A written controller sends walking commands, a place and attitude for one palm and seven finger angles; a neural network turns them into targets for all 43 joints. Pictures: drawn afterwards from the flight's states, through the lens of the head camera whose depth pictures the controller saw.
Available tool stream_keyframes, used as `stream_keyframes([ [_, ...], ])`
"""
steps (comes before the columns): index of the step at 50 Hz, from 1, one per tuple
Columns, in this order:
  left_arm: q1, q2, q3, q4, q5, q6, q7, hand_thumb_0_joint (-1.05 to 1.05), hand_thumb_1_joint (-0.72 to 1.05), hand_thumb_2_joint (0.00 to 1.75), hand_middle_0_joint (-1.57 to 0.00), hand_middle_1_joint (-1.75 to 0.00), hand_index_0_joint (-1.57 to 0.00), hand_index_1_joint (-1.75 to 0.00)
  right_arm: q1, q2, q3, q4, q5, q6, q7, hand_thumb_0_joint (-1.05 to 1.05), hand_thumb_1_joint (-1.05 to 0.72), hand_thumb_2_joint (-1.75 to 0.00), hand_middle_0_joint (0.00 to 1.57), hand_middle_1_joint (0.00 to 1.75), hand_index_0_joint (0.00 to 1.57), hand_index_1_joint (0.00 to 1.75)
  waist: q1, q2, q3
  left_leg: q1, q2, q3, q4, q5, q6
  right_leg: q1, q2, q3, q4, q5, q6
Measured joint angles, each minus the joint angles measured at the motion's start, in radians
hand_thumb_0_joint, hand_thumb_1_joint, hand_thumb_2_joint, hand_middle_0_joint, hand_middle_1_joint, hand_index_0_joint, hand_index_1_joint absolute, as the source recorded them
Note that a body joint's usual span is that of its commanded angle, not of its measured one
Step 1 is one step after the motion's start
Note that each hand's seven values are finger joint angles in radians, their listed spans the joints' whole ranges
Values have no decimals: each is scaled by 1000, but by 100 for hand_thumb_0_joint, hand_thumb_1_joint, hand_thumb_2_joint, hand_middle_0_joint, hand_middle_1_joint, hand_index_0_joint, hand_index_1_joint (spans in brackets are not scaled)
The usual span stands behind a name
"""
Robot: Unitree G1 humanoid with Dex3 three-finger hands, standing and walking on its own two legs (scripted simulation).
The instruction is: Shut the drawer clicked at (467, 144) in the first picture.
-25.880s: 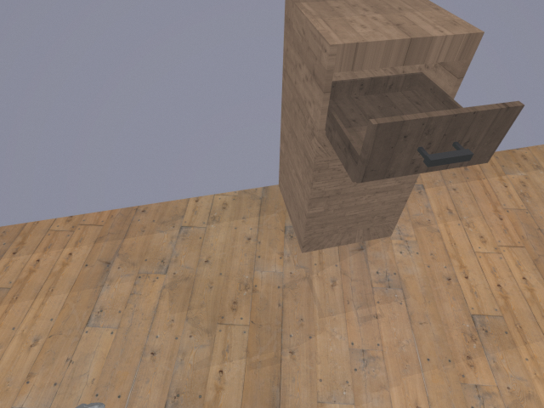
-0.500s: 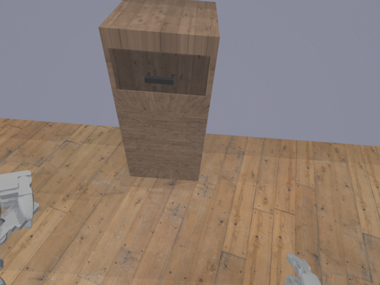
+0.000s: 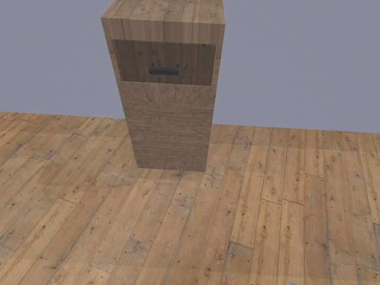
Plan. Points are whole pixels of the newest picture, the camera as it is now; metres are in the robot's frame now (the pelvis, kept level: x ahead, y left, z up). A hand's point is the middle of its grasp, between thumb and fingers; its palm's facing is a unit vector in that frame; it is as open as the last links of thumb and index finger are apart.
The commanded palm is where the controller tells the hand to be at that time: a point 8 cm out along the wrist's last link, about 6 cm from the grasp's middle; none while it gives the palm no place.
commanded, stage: let the arm hang, fingers relaxed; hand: left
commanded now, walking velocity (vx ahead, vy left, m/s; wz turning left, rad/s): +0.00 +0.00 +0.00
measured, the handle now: (164, 68) +0.88 +0.13 -0.01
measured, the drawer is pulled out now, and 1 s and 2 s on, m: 0.00 0.00 0.00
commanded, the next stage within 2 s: look to check the result in 0.84 s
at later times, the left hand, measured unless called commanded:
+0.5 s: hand out of the picture -0.04 +0.18 -0.16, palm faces +0.04 -0.97 -0.23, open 6.9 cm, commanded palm none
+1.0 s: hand out of the picture +0.00 +0.14 -0.16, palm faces +0.05 -0.98 -0.20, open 7.4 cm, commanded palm none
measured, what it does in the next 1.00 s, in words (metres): stands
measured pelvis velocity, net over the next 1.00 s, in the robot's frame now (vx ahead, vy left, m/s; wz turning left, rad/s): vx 0.02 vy -0.02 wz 0.00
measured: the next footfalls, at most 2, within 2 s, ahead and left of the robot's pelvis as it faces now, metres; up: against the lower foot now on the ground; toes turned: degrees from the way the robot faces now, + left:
none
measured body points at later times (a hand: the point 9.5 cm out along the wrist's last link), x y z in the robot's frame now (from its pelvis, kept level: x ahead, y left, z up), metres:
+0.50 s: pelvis +0.00 -0.01 +0.01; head +0.02 -0.02 +0.46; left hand -0.04 +0.23 -0.14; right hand -0.01 -0.22 -0.16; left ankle +0.06 +0.10 -0.73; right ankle -0.01 -0.11 -0.73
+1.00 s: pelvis +0.02 -0.02 +0.01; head +0.03 -0.03 +0.46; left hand +0.00 +0.20 -0.15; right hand +0.00 -0.23 -0.16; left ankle +0.06 +0.10 -0.73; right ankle -0.01 -0.11 -0.73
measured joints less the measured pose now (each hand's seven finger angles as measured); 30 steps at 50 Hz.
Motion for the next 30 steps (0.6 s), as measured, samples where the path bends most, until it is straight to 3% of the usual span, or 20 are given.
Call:
stream_keyframes([
  [1, 6, -8, -6, 54, 13, -1, 17, 1, 90, 90, -113, -134, -113, -133, 13, 7, 1, 21, 0, 4, -3, 0, -90, -90, 20, 30, 20, 30, 2, -10, 9, 7, 2, -2, -14, 8, -1, 8, 3, -2, -18, 10, -1],
  [3, 18, -1, 24, 130, -13, -13, 31, 1, 90, 90, -106, -128, -106, -127, 46, 23, 2, 64, 2, 12, -8, 0, -91, -90, 20, 29, 20, 30, 14, -24, 24, 16, 5, -11, -45, 26, -5, 23, 9, -11, -57, 30, -5],
  [9, 80, 35, 17, 283, -15, -36, 12, 1, 90, 90, -83, -103, -84, -103, 117, 53, -6, 177, 7, 31, -18, 0, -91, -90, 20, 29, 20, 30, 37, -11, 45, 40, 5, -24, -106, 60, -8, 57, 15, -23, -133, 68, -10],
  [21, 88, -14, 3, 383, -19, -48, 21, 0, 90, 90, -38, -51, -38, -51, 127, 90, -12, 249, 13, 18, -27, 0, -91, -90, 20, 29, 20, 30, 29, 29, 36, 81, -2, -9, -142, 70, -7, 79, 7, -9, -139, 66, -9],
  [30, 22, -66, 1, 353, -19, -65, 27, 0, 90, 90, -23, -33, -23, -33, 108, 110, -15, 256, 8, 11, -32, 1, -92, -90, 20, 29, 20, 30, 20, 21, 9, 90, 4, -9, -134, 58, -16, 87, 12, -8, -129, 52, -15],
])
